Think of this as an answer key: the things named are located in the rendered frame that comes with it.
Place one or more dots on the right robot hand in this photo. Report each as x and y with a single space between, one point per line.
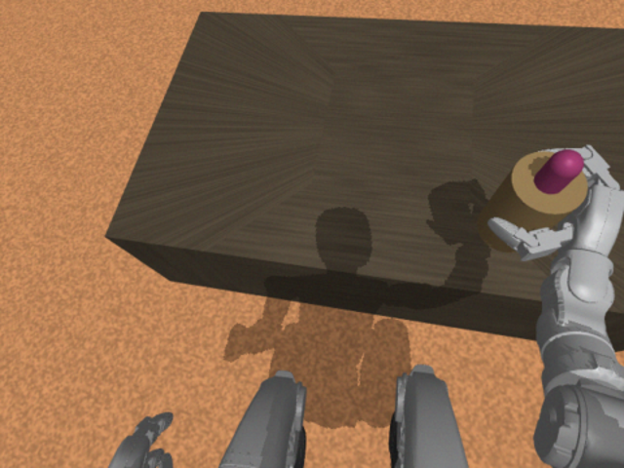
593 226

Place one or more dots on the left robot hand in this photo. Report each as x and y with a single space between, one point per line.
133 452

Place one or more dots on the right robot arm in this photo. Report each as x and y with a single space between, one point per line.
581 423

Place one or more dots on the bottle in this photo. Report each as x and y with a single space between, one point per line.
541 190

